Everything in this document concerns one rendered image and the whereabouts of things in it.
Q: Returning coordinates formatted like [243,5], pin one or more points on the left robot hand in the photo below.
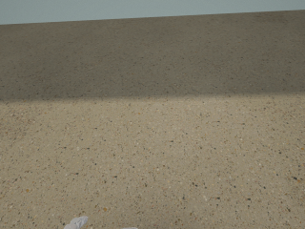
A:
[77,223]

